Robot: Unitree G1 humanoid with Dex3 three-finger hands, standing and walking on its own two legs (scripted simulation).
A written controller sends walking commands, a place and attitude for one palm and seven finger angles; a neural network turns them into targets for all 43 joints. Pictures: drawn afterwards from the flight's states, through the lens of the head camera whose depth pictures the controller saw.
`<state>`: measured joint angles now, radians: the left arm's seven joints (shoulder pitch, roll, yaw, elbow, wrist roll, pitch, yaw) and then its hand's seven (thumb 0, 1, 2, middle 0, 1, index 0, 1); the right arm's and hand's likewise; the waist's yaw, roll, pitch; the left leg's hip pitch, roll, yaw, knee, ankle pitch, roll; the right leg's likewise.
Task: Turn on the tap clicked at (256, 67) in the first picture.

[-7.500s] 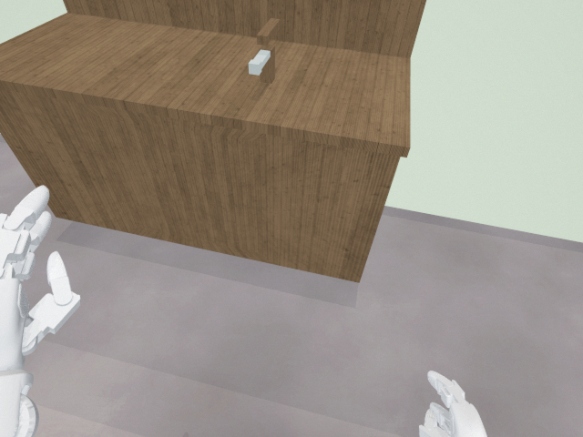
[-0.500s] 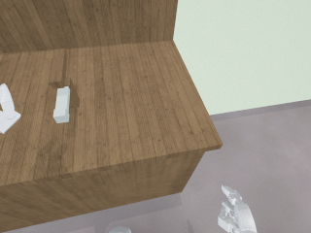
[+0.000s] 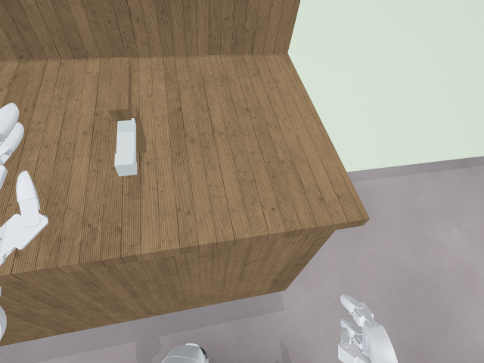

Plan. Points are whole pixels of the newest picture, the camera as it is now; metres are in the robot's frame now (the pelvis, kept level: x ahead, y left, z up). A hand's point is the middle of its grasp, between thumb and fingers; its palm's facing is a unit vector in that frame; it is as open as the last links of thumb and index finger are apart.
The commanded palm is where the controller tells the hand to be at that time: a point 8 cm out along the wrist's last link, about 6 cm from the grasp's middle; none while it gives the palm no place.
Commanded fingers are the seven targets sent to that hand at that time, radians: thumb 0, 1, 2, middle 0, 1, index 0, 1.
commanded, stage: come to a stop and stand still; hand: left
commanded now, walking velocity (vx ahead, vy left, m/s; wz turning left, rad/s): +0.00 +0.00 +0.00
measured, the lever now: (126, 164) +0.38 +0.23 +0.08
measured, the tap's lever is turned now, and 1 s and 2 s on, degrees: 0 0 0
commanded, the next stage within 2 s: look again from close up in 0.32 s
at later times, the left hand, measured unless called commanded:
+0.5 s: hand (43, 241) +0.21 +0.24 +0.17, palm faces +0.36 -0.87 -0.34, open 7.4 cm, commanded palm +0.14 +0.27 +0.18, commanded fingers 0.00 0.90 0.90 -0.20 -0.30 -0.20 -0.30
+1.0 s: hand (72, 224) +0.23 +0.22 +0.17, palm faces +0.33 -0.88 -0.34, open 7.4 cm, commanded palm +0.17 +0.25 +0.18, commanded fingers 0.00 0.90 0.90 -0.20 -0.30 -0.20 -0.30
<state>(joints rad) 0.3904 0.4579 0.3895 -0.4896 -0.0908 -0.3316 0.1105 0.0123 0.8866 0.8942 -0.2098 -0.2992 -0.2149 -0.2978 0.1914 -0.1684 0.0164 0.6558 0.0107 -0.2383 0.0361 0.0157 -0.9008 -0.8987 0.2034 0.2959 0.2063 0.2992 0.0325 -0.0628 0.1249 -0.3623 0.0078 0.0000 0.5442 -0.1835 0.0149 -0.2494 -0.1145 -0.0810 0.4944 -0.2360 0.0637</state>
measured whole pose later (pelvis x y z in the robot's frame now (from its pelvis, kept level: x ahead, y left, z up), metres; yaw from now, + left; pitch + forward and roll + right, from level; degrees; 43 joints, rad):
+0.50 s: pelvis -0.01 -0.01 +0.00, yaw +1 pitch -2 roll -2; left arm 0.42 0.42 0.36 -0.50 -0.11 -0.27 0.11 0.01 0.89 0.89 -0.21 -0.30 -0.21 -0.30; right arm 0.15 -0.20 -0.01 0.61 0.04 -0.21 0.00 0.01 -0.90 -0.90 0.20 0.30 0.21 0.30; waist 0.03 -0.03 0.13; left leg -0.33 0.02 -0.02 0.50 -0.14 0.00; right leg -0.22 -0.10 -0.10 0.45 -0.20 0.07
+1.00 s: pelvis +0.00 -0.02 +0.00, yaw -3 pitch -2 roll -1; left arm 0.41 0.38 0.36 -0.49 -0.09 -0.20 0.10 0.01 0.89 0.89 -0.21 -0.30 -0.21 -0.30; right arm 0.16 -0.18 0.01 0.58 0.04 -0.17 -0.02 0.02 -0.90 -0.90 0.20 0.30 0.21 0.30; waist 0.04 -0.02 0.10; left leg -0.29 0.06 0.03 0.50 -0.17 -0.01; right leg -0.20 -0.06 -0.04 0.45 -0.21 0.05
